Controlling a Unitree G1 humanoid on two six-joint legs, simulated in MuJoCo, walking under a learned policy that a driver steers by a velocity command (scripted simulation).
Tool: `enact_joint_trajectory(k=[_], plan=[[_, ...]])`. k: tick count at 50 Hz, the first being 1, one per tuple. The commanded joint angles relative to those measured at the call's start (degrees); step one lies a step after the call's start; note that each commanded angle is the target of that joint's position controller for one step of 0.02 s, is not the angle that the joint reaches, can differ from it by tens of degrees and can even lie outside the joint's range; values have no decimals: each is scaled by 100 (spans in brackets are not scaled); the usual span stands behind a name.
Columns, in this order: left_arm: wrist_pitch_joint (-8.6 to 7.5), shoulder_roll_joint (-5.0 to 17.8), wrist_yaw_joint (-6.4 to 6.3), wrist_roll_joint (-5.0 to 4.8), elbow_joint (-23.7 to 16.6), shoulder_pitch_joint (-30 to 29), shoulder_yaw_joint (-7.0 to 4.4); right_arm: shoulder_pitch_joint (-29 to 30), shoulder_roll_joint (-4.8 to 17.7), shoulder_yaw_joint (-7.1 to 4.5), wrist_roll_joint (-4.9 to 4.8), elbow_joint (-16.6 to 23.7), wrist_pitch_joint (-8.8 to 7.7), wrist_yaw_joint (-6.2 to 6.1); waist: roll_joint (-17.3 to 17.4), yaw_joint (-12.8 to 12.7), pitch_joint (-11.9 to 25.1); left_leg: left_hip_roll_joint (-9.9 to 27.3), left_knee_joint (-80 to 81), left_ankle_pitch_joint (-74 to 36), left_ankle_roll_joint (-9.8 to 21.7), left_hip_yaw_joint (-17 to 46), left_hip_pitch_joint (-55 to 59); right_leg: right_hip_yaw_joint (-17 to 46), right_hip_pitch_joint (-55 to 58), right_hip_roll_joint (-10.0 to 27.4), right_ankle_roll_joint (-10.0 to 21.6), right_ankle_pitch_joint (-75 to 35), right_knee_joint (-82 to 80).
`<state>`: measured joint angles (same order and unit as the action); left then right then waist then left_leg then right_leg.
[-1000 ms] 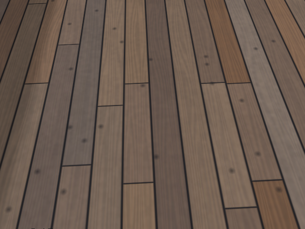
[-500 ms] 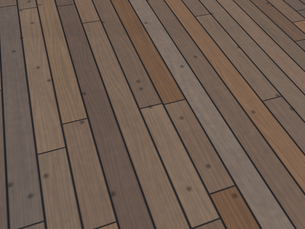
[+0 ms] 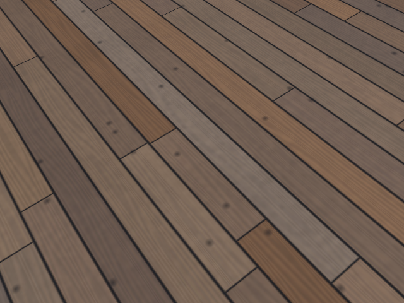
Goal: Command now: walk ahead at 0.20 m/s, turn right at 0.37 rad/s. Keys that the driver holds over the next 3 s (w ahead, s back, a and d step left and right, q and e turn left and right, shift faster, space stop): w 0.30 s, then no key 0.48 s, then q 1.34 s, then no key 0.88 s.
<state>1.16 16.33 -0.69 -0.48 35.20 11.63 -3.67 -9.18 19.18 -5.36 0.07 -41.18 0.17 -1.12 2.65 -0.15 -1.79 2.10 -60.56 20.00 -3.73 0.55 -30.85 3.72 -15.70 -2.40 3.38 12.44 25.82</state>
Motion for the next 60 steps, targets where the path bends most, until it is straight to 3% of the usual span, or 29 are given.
enact_joint_trajectory(k=[1, 10, 12, 14, 15, 16, 17, 18, 20, 22, 26, 30, 33, 34, 35, 36, 37, 38, 40, 42, 43, 45, 46, 51, 54, 57, 58, 59, 60], plan=[[-174, 798, -60, 44, -260, 53, -187, 311, 375, -59, -45, 442, -199, 80, -1227, -156, 431, 64, 813, -552, 31, 85, -525, 1622, 889, 1262, 937, 1278, -1407], [-331, 1083, 88, -49, 122, 443, -211, 542, 309, 53, -147, 518, -522, 261, -972, -355, -63, -19, 2699, -515, 392, -20, 462, 1862, 426, 1488, 1007, 1505, -1343], [-312, 1011, 118, -70, 159, 372, -173, 234, 280, 60, -151, 428, -582, 278, -853, -122, -22, -99, 3144, -806, 534, -134, 1151, 1797, 145, 1376, 890, 1531, -1116], [-304, 700, 131, -18, 183, 335, -64, -476, 339, 18, -118, 214, -616, 235, -713, 239, 190, -61, 3350, -761, 655, -42, 2311, 1533, -404, 1020, 632, 1381, -471], [-334, 342, 132, 35, 102, 182, 49, -1140, 601, -37, -63, 117, -636, 183, -124, 504, 425, 672, 3724, -308, 914, 889, 3084, 978, -993, 581, 306, 1218, 793], [-442, 178, 95, -10, -150, 302, 93, -1469, 1309, -209, 20, 40, -605, 188, 1383, 389, 626, 1752, 4461, 531, 1716, 2989, 3867, -21, -2288, -139, -108, 1571, 2498], [-500, 744, 39, -42, -167, 88, -49, -1520, 1001, -144, 11, 45, -608, 230, 1078, 542, 344, 2086, 4744, 602, 2086, 3792, 3785, 161, -3019, -8, -262, 2188, 3504], [-522, 896, 39, -62, -117, 83, -119, -1245, 722, -37, 8, 107, -616, 220, 684, 392, 97, 1937, 4606, -128, 1974, 3279, 3616, 325, -3154, 212, -261, 1808, 3917], [-473, 753, 60, 35, -6, 100, -106, -774, 477, 63, 4, 220, -572, 200, 337, 193, 133, 1500, 4479, -2145, 1713, 2129, 3317, 119, -2918, 459, -375, 1185, 3818], [-397, 518, 79, 66, 64, 104, -70, -565, 413, 116, 19, 226, -522, 158, 380, 77, 244, 1150, 4484, -3787, 1553, 1280, 2862, -73, -2235, 513, -527, 797, 3348], [-323, 115, 77, 63, 130, -125, 76, -455, 517, 111, 9, 69, -377, 46, 431, 71, 421, 757, 4392, -4852, 1427, 347, 2413, -346, -1168, 380, -664, -119, 1780], [-316, 297, 108, 45, 88, -471, 26, -695, 611, 93, -58, -132, -262, 39, 425, 225, 464, 917, 4226, -4547, 1428, 452, 2527, -327, -700, 271, -545, -696, 935], [-360, 406, 120, 91, 157, -281, -50, -519, 526, 127, -141, -187, -226, 42, 261, -36, 454, 840, 3776, -3831, 1219, 576, 2436, -360, 74, 183, -223, -1333, -95], [-376, 610, 73, 139, 182, -153, -109, -696, 415, 165, -85, -254, -260, 52, 41, -73, 566, 603, 3467, -3565, 977, 488, 2274, -104, 673, 400, -66, -2375, -370], [-366, 1042, 7, 208, 135, 32, -195, -979, 242, 238, 108, -202, -340, 79, -589, 74, 1090, 244, 2856, -2379, 661, 284, 1734, 582, 1772, 1177, 292, -4504, 153], [-279, 750, -37, 221, 212, 129, -114, -1449, -74, 354, 140, -306, -341, 86, -1208, 172, 1686, -3, 2241, -579, 339, 140, 1244, 1265, 2437, 1854, 1065, -4809, 341], [-213, 305, -16, 135, 253, 101, 5, -1113, 28, 352, 90, -303, -254, 79, -1312, 5, 1593, -45, 1946, 927, 169, 232, 1134, 1633, 2095, 2001, 1311, -4127, 32], [-195, 170, 21, 117, 291, -115, 77, -847, 139, 314, 24, -210, -156, 68, -1227, 32, 1237, 10, 1876, 1465, 117, 299, 952, 1673, 1705, 1916, 1225, -3224, -207], [-213, 364, 72, 141, 263, -640, 47, -838, 141, 290, 24, -280, 46, -6, -1029, 209, 781, 109, 2246, 1068, 67, 277, 1153, 1334, 911, 1702, 886, -2083, -459], [-197, 467, 46, 146, 212, -1144, 9, -1065, 120, 293, 58, -435, 133, -36, -1027, 468, 662, 68, 3236, -498, 115, 114, 2046, 648, 110, 1245, 418, -1021, -491], [-177, 558, 13, 118, 254, -1008, -40, -889, 279, 271, 106, -359, 147, -31, -948, 330, 545, 23, 3320, -951, 176, 129, 1967, 390, 73, 1009, 197, -323, -434], [-110, 589, -85, 110, 319, -799, -81, -532, 629, 191, 0, -179, 143, -49, -316, -5, 69, 112, 3239, -832, 515, 381, 1103, -23, 322, 673, -61, 582, -313], [-114, 596, -125, 135, 341, -753, -98, -367, 541, 192, -44, -78, 114, -64, -227, -14, 40, 123, 3196, -956, 608, 441, 967, -56, 496, 667, -68, 179, -97], [-74, 710, -251, 74, 478, -312, -251, -495, 354, 135, -57, 121, 43, -70, -602, -59, 855, -63, 2112, -1528, 377, 291, 735, 299, 1330, 1500, 591, -2250, 191], [-14, 712, -293, 49, 435, -695, -253, -598, 213, 104, -43, 232, 193, 21, -1264, 117, 798, -74, 1350, 881, 384, -77, 827, 690, 799, 2272, 947, -2129, -187], [8, 763, -251, -59, 439, -1111, -287, -952, 331, 8, 11, 154, 262, 96, -649, 423, 395, -35, 2992, -702, 817, 143, 1917, -385, -476, 1562, 144, -696, 572], [18, 451, -237, 57, 364, -885, -223, -930, 1147, -200, 70, 294, 253, 19, 1107, 191, 167, 1116, 4023, -1892, 1426, 2292, 2177, -1261, -1552, 620, -544, 756, 2104], [-35, 515, -254, 82, 96, -1648, -204, -1043, 1307, -171, 214, 406, 154, 54, 1546, 559, 62, 1804, 4488, -2761, 2281, 3507, 2141, -466, -2304, -4, -619, 2596, 3335], [-61, 576, -225, 50, 161, -1422, -240, -893, 1065, -92, 268, 482, 19, 75, 966, 393, 224, 1788, 4317, -3087, 2351, 3121, 2314, 15, -2410, 152, -575, 2576, 4030]])
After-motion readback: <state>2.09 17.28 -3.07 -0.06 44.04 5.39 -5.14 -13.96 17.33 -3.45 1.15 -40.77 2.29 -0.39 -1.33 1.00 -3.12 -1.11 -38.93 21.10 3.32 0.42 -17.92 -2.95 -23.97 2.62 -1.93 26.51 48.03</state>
